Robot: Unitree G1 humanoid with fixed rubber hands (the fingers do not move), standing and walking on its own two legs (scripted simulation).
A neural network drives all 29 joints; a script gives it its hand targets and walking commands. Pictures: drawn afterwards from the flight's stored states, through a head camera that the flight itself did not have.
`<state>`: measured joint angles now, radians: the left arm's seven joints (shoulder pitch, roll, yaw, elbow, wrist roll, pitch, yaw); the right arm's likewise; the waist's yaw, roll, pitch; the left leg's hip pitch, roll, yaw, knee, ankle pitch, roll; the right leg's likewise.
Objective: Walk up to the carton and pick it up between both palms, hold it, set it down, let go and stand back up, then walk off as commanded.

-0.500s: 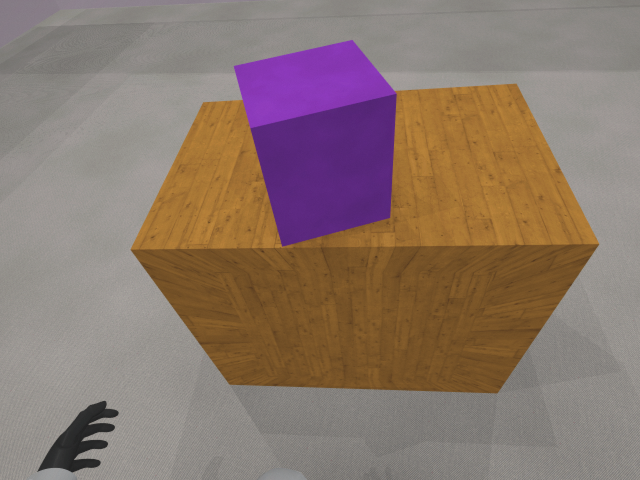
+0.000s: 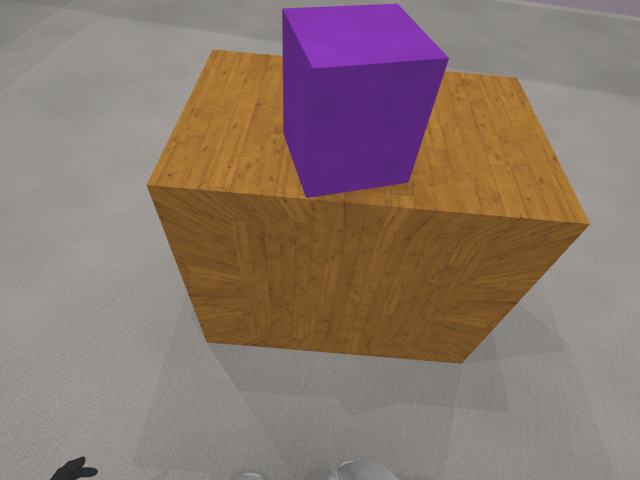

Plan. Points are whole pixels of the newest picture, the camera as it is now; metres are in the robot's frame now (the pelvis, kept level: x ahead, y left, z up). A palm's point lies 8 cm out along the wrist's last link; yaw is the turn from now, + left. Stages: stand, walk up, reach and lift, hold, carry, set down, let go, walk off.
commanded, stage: walk off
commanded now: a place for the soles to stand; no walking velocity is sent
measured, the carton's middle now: (350, 103) +0.73 -0.05 +0.07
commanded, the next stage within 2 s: none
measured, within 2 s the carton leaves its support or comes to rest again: neither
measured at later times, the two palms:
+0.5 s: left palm out of the picture +0.03 +0.26 -0.02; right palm out of the picture -0.05 -0.38 -0.11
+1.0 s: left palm out of the picture -0.18 +0.30 -0.08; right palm out of the picture -0.18 -0.35 -0.07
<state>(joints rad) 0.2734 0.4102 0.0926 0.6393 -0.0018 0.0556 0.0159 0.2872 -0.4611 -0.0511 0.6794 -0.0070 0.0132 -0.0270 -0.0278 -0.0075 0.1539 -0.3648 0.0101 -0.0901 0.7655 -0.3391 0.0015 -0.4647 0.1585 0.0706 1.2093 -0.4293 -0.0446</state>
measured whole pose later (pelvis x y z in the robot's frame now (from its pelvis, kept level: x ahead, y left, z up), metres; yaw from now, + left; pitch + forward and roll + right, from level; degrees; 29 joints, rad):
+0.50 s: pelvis -0.13 -0.06 +0.01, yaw +0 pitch -5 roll +3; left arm 0.14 0.41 0.08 0.64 0.02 0.02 0.01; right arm 0.28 -0.46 -0.05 0.72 -0.01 0.06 -0.01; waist -0.02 0.05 0.16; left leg -0.43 -0.14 -0.16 1.22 -0.45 0.00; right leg -0.39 0.02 0.06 0.64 -0.18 -0.04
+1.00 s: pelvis -0.27 -0.02 +0.00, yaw +1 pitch -3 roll -1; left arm 0.29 0.41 0.08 0.64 -0.01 0.06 0.02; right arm 0.25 -0.45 -0.06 0.69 -0.01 0.04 -0.01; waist -0.03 0.01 0.15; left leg -0.37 0.00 -0.06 0.73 -0.30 0.01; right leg -0.38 0.13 0.09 0.97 -0.45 -0.03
